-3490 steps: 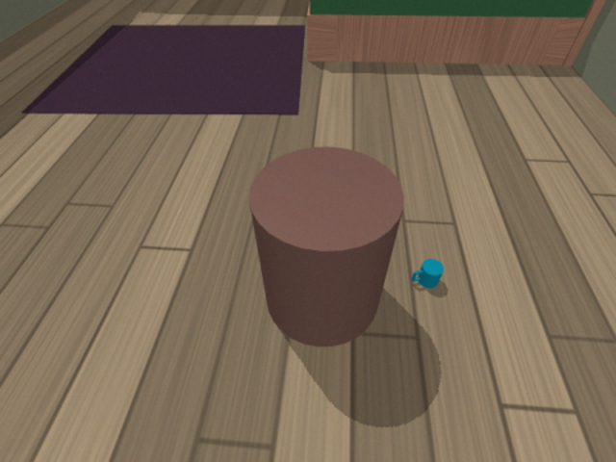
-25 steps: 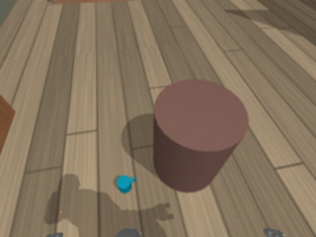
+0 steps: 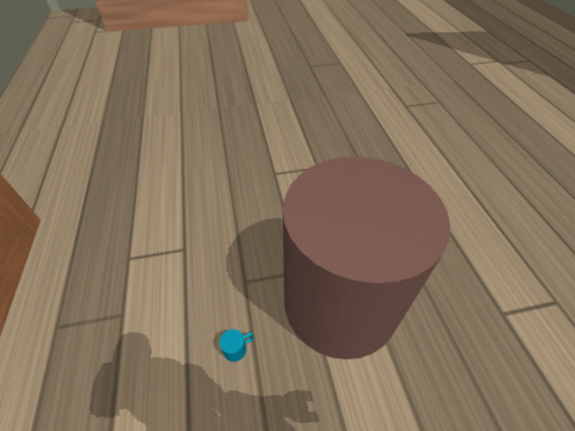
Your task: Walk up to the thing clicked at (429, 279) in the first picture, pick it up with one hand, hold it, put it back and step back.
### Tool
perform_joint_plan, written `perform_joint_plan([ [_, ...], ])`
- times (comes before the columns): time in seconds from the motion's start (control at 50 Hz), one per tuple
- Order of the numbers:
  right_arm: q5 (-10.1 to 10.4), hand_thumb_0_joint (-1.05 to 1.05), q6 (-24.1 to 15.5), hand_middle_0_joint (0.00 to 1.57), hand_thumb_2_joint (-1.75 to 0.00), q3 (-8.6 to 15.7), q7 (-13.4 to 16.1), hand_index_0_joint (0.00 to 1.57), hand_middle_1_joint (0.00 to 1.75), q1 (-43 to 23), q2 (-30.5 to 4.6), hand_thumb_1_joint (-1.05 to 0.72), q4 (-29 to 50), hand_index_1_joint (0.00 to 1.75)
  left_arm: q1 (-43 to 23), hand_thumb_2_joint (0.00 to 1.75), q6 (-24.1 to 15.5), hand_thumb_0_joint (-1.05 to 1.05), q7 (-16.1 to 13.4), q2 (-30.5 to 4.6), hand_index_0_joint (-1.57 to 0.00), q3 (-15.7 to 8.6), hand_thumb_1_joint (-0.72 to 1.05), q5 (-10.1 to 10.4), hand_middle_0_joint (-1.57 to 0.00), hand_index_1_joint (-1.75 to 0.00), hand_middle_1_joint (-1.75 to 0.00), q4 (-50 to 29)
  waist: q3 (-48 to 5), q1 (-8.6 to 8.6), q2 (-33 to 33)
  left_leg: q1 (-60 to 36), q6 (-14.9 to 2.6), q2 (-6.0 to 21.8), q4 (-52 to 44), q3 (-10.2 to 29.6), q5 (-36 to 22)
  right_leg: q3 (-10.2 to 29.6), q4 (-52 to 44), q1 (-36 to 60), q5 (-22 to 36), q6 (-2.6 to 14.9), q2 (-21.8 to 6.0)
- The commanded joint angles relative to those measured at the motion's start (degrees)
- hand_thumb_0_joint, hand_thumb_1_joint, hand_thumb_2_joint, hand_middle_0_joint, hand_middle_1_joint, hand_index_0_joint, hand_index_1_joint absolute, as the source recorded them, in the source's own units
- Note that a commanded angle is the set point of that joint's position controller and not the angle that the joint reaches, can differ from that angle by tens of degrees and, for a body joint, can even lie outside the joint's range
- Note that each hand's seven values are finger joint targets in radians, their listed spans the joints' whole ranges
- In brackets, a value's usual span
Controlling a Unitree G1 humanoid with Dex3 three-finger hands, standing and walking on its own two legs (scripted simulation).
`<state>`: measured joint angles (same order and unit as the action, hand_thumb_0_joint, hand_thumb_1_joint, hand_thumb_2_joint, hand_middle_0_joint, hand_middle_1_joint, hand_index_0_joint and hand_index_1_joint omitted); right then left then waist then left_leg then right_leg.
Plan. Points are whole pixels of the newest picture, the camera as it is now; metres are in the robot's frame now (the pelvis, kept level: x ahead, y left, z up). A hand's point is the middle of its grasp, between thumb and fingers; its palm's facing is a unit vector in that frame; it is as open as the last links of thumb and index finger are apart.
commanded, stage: walk up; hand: left
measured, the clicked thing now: (237, 343) +0.49 +0.20 -0.73
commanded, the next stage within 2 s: none
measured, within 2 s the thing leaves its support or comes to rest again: neither
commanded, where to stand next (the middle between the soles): +0.09 -0.01 m, yaw -1 degrees
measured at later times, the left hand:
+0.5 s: hand out of the picture +0.07 +0.26 -0.15, palm faces +0.00 -0.94 -0.33, open 7.3 cm
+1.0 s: hand out of the picture +0.08 +0.28 -0.16, palm faces -0.04 -0.94 -0.33, open 7.3 cm
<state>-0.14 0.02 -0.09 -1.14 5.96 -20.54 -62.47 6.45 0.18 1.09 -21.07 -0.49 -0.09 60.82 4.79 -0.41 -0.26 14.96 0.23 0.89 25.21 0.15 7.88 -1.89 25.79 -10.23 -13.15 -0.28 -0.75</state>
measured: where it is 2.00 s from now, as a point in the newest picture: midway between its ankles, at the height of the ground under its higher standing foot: outside the picture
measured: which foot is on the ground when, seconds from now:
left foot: down 0.00-0.68, up 0.70-0.84, down 0.86-1.00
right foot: down 0.00-0.86, up 0.88-1.00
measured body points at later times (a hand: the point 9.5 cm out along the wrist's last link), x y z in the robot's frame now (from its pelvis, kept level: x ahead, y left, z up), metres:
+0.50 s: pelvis +0.01 +0.00 +0.00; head +0.03 +0.00 +0.45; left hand +0.07 +0.30 -0.13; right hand +0.10 -0.30 -0.13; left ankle +0.07 +0.12 -0.74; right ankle +0.01 -0.12 -0.74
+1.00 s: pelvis -0.01 +0.02 +0.00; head +0.00 +0.04 +0.45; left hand +0.08 +0.33 -0.14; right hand +0.01 -0.30 -0.11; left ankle -0.03 +0.12 -0.74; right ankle +0.03 -0.12 -0.70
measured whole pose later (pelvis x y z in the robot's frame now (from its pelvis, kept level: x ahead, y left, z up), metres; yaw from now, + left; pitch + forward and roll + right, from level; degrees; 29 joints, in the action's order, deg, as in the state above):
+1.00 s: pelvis -0.01 +0.02 +0.00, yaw +1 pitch -2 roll +1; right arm -2.2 -2.1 2.4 -0.9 16.6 -20.5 -57.6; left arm 9.7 1.2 2.1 -23.0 -3.0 -2.1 55.8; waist 3.9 1.5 4.0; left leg 8.5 -2.0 -2.0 27.6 -0.7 17.0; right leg 5.2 51.9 -25.2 -22.6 0.9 0.3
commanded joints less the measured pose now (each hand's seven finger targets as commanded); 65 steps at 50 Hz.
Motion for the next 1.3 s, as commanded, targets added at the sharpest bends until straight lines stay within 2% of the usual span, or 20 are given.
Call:
perform_joint_plan([
  [0.0,-0.06,0.0,-1.79,0.2,-0.9,2.8,0.76,0.2,0.3,-3.91,-12.7,-0.9,3.03,0.3,-1.85,0.9,-0.9,0.0,-0.7,-11.97,-0.2,-2.81,0.9,0.08,-0.2,-0.3,-0.3,-2.1,-5.44,0.04,-0.74,-1.84,-1.8,6.9,-8.41,8.61,6.9,6.98,-7.64,0.46,-2.24,2.86,-6.03],
  [0.38,-0.02,0.0,-1.74,0.2,-0.9,2.64,0.96,0.2,0.3,-4.09,-12.01,-0.9,0.64,0.3,-2.14,0.9,-1.21,0.0,-0.8,-10.83,-0.2,-2.8,0.9,-0.11,-0.2,-0.3,-0.3,0.45,-5.72,0.8,-0.72,-4.2,-1.25,6.82,-8.93,7.54,3.14,6.62,-10.48,0.48,0.2,2.21,-6.3],
  [0.5,0.73,0.0,-0.42,0.2,-0.9,3.82,1.58,0.2,0.3,-3.01,-14.43,-0.9,2.23,0.3,-0.44,0.9,0.43,0.0,-1.33,-12.73,-0.2,-4.66,0.9,0.39,-0.2,-0.3,-0.3,-2.05,-8.24,0.27,-0.89,-4.2,-3.37,7.79,-1.45,7.07,-16.88,4.34,-0.64,0.08,15.15,2.68,-5.23],
  [0.6,0.34,0.0,1.07,0.2,-0.9,4.95,1.72,0.2,0.3,-5.03,-15.06,-0.9,5.71,0.3,-0.07,0.9,1.78,0.0,-1.13,-12.58,-0.2,-4.85,0.9,-0.39,-0.2,-0.3,-0.3,-4.64,-8.71,-0.23,-1.1,0.71,-4.91,7.17,2.11,7.72,-4.11,6.17,1.91,-2.75,6.22,4.81,-5.96],
  [0.68,-0.3,0.0,2.35,0.2,-0.9,4.95,1.39,0.2,0.3,-0.6,-12.38,-0.9,7.04,0.3,-6.59,0.9,1.5,0.0,-1.24,-17.65,-0.2,-6.17,0.9,-1.9,-0.2,-0.3,-0.3,-9.48,-5.49,0.61,13.01,0.62,-1.06,-3.63,27.97,-0.14,22.3,19.63,-8.05,-13.85,10.44,14.89,-20.66],
  [0.72,-0.03,0.0,2.73,0.2,-0.9,5.51,0.9,0.2,0.3,0.76,-12.83,-0.9,7.93,0.3,-6.81,0.9,0.93,0.0,-1.95,-15.91,-0.2,-6.11,0.9,-2.33,-0.2,-0.3,-0.3,-10.53,-5.82,1.02,7.86,2.07,-1.7,-2.45,34.55,4.09,22.58,16.15,-5.03,-12.96,12.33,15.23,-19.2],
  [0.76,-0.24,0.0,1.56,0.2,-0.9,5.32,0.39,0.2,0.3,3.36,-11.79,-0.9,8.24,0.3,-5.86,0.9,-0.08,0.0,-2.05,-15.59,-0.2,-5.86,0.9,-3.06,-0.2,-0.3,-0.3,-10.08,-9.85,1.37,8.51,0.93,-1.39,1.42,22.0,3.15,20.4,13.43,-3.02,-6.98,-0.75,11.42,-15.4],
  [0.8,-1.38,0.0,-0.3,0.2,-0.9,5.42,-0.04,0.2,0.3,9.39,-10.88,-0.9,5.68,0.3,-5.08,0.9,0.02,0.0,-0.83,-13.74,-0.2,-4.91,0.9,-3.46,-0.2,-0.3,-0.3,-9.97,-11.72,3.45,6.73,-6.27,-0.91,-1.48,-0.56,-2.58,16.08,9.33,1.66,-4.45,-19.5,8.45,-10.07],
  [0.82,-2.6,0.0,-1.15,0.2,-0.9,6.61,0.41,0.2,0.3,12.54,-13.28,-0.9,4.88,0.3,-2.84,0.9,0.65,0.0,-0.36,-11.74,-0.2,-4.56,0.9,-3.31,-0.2,-0.3,-0.3,-10.47,-10.1,5.11,-1.13,-15.69,-2.23,-0.03,-8.91,3.28,18.31,6.17,13.97,-13.82,-22.44,6.59,-6.11],
  [0.84,-4.09,0.0,-2.15,0.2,-0.9,7.74,1.03,0.2,0.3,11.34,-18.22,-0.9,6.88,0.3,0.22,0.9,0.96,0.0,-0.11,-6.55,-0.2,-3.31,0.9,-2.56,-0.2,-0.3,-0.3,-11.46,-5.72,3.49,-13.12,-19.82,-5.79,12.98,-15.49,27.72,32.01,2.71,28.84,-28.86,-21.33,2.26,2.08],
  [0.86,-3.28,0.0,-2.81,0.2,-0.9,8.96,1.09,0.2,0.3,8.4,-24.65,-0.9,9.57,0.3,-0.59,0.9,0.62,0.0,-0.54,-11.96,-0.2,-5.04,0.9,-2.84,-0.2,-0.3,-0.3,-11.22,-1.11,3.38,-8.5,-11.57,-12.61,21.78,-17.97,39.71,39.12,8.25,29.49,-32.96,-19.14,1.74,0.97],
  [0.88,-1.97,0.0,-3.29,0.2,-0.9,8.83,1.09,0.2,0.3,5.98,-23.45,-0.9,9.85,0.3,-3.47,0.9,0.04,0.0,-0.78,-14.9,-0.2,-5.55,0.9,-2.76,-0.2,-0.3,-0.3,-10.64,3.48,3.1,-3.69,-4.92,-14.82,22.32,-18.27,37.87,36.55,12.11,29.89,-29.16,-16.13,1.79,-1.71],
  [0.94,-1.79,0.0,-5.0,0.2,-0.9,7.03,1.78,0.2,0.3,5.29,-17.64,-0.9,11.17,0.3,1.68,0.9,-0.13,0.0,0.59,-14.43,-0.2,-6.17,0.9,-1.77,-0.2,-0.3,-0.3,-8.45,1.95,0.71,-3.02,-8.36,-8.72,13.29,-14.05,19.1,19.67,11.5,27.87,-24.31,-7.09,1.02,-1.47],
  [1.02,-2.02,0.0,-4.31,0.2,-0.9,5.68,1.43,0.2,0.3,3.92,-13.8,-0.9,11.9,0.3,1.04,0.9,-0.62,0.0,0.36,-10.38,-0.2,-4.71,0.9,-0.67,-0.2,-0.3,-0.3,-8.71,1.61,0.53,-8.38,-1.08,-7.73,10.2,-9.24,6.03,-4.28,6.5,15.46,-9.15,-5.51,-0.01,-0.38],
  [1.1,-0.42,0.0,-0.4,0.2,-0.9,6.01,1.76,0.2,0.3,5.66,-14.09,-0.9,11.85,0.3,2.53,0.9,-1.51,0.0,-1.76,-10.02,-0.2,-4.7,0.9,-0.04,-0.2,-0.3,-0.3,-8.07,-2.1,0.58,-11.3,-4.53,-6.87,7.2,4.87,2.69,-24.81,-0.92,3.94,-2.23,3.69,1.25,1.53],
  [1.14,1.06,0.0,0.28,0.2,-0.9,5.1,1.83,0.2,0.3,7.12,-11.52,-0.9,12.01,0.3,4.64,0.9,-2.28,0.0,-2.42,-13.53,-0.2,-5.35,0.9,-0.57,-0.2,-0.3,-0.3,-7.55,-6.82,-0.84,-1.24,-1.02,-3.35,4.26,12.93,2.1,-15.95,5.0,-0.97,7.35,24.12,2.86,-3.43],
  [1.16,1.64,0.0,0.11,0.2,-0.9,4.27,1.99,0.2,0.3,8.07,-9.31,-0.9,12.79,0.3,5.69,0.9,-2.6,0.0,-2.73,-16.05,-0.2,-5.81,0.9,-0.71,-0.2,-0.3,-0.3,-7.92,-10.9,-0.92,7.56,3.22,-1.1,0.37,20.18,0.89,-1.73,17.31,-2.23,11.23,32.51,7.02,-13.31],
  [1.18,1.33,0.0,1.12,0.2,-0.9,4.77,2.63,0.2,0.3,8.61,-10.45,-0.9,12.15,0.3,2.79,0.9,-2.25,0.0,-2.63,-17.3,-0.2,-5.57,0.9,-0.05,-0.2,-0.3,-0.3,-8.79,-11.2,-0.16,11.88,2.05,-1.11,-2.18,24.46,2.82,25.13,25.43,-3.26,5.43,34.25,14.8,-20.84],
  [1.22,0.86,0.0,1.88,0.2,-0.9,5.29,2.84,0.2,0.3,8.32,-12.1,-0.9,10.45,0.3,-0.5,0.9,-2.05,0.0,-2.85,-15.6,-0.2,-4.95,0.9,-0.31,-0.2,-0.3,-0.3,-9.88,-7.69,0.63,9.11,2.43,-1.27,-1.19,30.67,7.62,28.5,21.44,-2.98,-0.64,24.53,14.58,-18.12],
  [1.28,1.16,0.0,1.35,0.2,-0.9,5.11,2.27,0.2,0.3,10.4,-12.22,-0.9,8.41,0.3,-3.31,0.9,-1.17,0.0,-2.92,-14.67,-0.2,-4.83,0.9,-1.14,-0.2,-0.3,-0.3,-10.71,-7.75,1.53,12.22,1.08,-0.51,-1.78,26.54,4.04,23.05,13.33,-1.68,-3.97,16.38,11.71,-12.67],
])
